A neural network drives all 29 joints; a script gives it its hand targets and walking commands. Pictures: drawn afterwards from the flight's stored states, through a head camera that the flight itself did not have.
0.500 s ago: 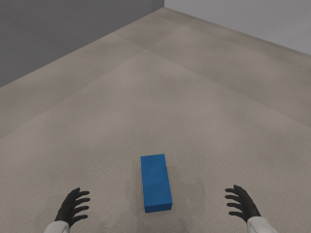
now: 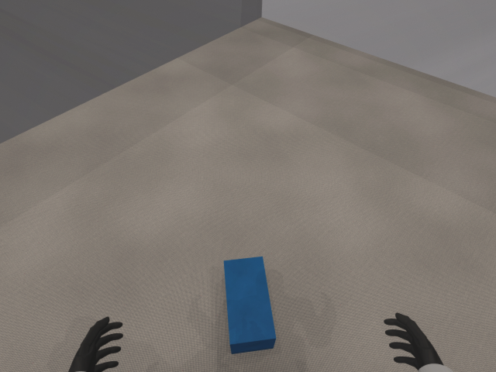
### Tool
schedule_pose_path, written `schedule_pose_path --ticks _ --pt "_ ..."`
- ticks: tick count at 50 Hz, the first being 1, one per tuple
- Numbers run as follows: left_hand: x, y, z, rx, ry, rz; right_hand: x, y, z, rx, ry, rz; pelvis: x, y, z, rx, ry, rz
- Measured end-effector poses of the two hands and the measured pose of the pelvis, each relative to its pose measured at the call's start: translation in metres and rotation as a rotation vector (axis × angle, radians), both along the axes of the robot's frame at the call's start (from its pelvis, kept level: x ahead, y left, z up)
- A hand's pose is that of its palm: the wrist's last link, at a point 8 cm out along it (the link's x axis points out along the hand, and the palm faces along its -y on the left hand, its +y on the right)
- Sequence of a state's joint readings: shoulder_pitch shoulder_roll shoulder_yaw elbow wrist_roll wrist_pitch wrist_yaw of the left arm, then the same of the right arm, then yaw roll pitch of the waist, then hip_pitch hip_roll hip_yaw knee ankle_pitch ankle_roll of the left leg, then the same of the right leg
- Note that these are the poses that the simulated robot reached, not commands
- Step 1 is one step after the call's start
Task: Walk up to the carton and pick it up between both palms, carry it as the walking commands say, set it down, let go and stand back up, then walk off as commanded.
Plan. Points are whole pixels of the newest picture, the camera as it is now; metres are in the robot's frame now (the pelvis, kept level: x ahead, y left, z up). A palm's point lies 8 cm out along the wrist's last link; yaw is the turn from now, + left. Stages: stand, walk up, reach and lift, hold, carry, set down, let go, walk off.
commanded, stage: stand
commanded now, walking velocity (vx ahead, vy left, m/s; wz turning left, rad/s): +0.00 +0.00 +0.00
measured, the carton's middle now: (247, 303) +0.46 +0.02 -0.69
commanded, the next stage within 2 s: walk off in 1.38 s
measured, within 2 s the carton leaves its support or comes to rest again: neither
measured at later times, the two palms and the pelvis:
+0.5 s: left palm out of the picture +0.13 +0.26 -0.07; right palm (433, 368) +0.16 -0.28 -0.07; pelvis -0.01 +0.00 +0.00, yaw +0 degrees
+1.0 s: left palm out of the picture +0.12 +0.26 -0.07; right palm out of the picture +0.14 -0.28 -0.07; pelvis -0.02 -0.01 +0.00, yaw +0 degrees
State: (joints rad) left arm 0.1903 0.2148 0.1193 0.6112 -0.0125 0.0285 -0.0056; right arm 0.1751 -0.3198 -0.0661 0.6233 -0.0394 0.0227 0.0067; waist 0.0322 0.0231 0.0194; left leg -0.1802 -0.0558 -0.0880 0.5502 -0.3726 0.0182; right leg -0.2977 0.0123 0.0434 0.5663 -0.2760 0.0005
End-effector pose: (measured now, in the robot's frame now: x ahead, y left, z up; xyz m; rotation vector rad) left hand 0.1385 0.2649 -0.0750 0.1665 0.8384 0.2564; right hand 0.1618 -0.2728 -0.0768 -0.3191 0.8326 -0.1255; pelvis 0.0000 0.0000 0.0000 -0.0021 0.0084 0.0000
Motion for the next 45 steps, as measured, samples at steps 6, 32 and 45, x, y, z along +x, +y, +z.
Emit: schedule_pose_path --ticks 6,32,45 --pt "-0.002 0.0 0.002 0.002 -0.015 0.007 0.0 -0.001 0.003 -0.004 -0.024 -0.005 -0.001 -0.001 0.0 0.001 -0.002 0.0" --pt "-0.008 -0.002 0.008 0.008 -0.071 0.004 -0.008 -0.005 0.007 -0.003 -0.063 -0.007 -0.01 -0.003 0.0 0.004 -0.014 0.001" --pt "-0.011 -0.003 0.008 0.009 -0.075 0.004 -0.014 -0.008 0.004 -0.007 -0.052 -0.011 -0.013 -0.004 0.0 0.005 -0.018 0.001"
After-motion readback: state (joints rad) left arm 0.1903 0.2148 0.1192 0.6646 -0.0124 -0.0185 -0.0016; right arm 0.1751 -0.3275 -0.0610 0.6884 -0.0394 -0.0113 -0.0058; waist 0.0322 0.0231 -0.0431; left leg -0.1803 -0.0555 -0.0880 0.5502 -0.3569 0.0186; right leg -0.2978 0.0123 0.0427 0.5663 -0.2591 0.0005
